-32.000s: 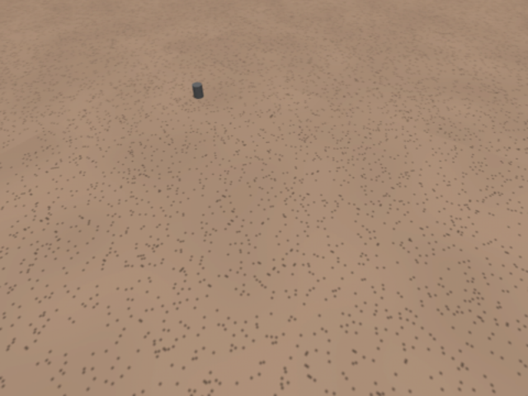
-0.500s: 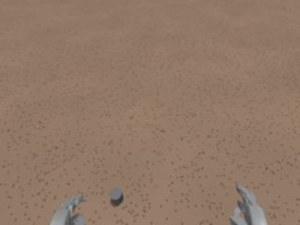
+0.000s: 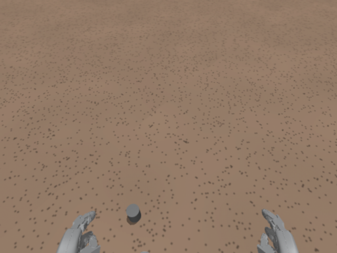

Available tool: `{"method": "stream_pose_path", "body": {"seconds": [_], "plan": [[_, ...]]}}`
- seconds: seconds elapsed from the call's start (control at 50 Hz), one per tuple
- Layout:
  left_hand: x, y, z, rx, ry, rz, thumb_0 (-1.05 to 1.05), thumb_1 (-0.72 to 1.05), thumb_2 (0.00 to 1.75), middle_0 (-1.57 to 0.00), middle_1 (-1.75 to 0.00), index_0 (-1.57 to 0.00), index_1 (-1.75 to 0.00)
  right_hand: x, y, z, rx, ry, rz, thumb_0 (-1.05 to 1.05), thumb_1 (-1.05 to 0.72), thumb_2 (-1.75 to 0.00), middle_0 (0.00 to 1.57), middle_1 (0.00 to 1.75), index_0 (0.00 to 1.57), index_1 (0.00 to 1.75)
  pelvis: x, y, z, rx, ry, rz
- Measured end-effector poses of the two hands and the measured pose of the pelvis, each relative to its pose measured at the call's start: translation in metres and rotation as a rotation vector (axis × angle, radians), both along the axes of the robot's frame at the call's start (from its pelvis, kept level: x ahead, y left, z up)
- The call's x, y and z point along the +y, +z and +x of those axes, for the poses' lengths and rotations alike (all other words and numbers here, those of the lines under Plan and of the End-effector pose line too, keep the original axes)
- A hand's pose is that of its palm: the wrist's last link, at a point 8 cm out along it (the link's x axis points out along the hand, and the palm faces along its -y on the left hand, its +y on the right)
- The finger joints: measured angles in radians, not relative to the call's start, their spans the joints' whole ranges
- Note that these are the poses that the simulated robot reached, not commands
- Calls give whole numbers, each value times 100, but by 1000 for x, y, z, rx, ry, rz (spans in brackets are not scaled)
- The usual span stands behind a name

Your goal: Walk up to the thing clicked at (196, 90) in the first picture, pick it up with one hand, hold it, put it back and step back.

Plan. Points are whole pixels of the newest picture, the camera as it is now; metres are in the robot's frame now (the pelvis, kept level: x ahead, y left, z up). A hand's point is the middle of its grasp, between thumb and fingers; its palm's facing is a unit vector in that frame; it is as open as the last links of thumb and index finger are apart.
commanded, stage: stand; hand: left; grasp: from above
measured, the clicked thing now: (133, 213) +0.45 +0.21 -0.67
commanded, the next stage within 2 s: none
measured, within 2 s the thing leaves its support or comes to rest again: neither
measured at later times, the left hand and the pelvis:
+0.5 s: hand out of the picture +0.04 +0.24 -0.11, palm faces +0.04 -0.95 -0.31, open 7.4 cm; pelvis +0.00 +0.01 +0.05, yaw +0 degrees
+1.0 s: hand out of the picture +0.03 +0.25 -0.10, palm faces +0.02 -0.94 -0.34, open 7.4 cm; pelvis -0.01 +0.01 +0.06, yaw +0 degrees
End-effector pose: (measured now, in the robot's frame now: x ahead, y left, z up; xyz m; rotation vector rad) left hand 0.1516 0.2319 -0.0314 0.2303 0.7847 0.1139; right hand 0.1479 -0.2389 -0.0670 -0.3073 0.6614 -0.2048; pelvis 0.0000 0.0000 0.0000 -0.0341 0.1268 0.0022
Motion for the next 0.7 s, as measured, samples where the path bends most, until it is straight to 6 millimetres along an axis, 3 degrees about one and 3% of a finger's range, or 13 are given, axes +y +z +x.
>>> {"method": "stream_pose_path", "body": {"seconds": [0.1, 0.26, 0.46, 0.7], "plan": [[22, -24, -8, 64, 4, 71, 1, 90, 90, -21, -30, -20, -30, -15, -14, -14, 252, 75, -1, 1, -90, -90, 20, 30, 20, 30, -1, 13, -5, -73, -5, 31], [48, -41, -56, 257, 91, 92, 1, 90, 90, -20, -30, -20, -30, -36, -8, -48, 392, -22, 15, 1, -91, -90, 20, 30, 20, 30, 1, 31, -1, -129, -5, 34], [50, -44, -110, 440, 149, 61, 1, 90, 90, -20, -30, -20, -30, -30, -3, -81, 516, -79, 42, 1, -91, -90, 20, 30, 20, 30, 5, 51, 1, -176, -3, 29], [57, -37, -125, 487, 163, 65, 1, 90, 90, -20, -30, -20, -30, -24, -1, -95, 552, -97, 66, 1, -91, -90, 20, 30, 20, 30, 9, 61, -6, -205, -3, 30]]}}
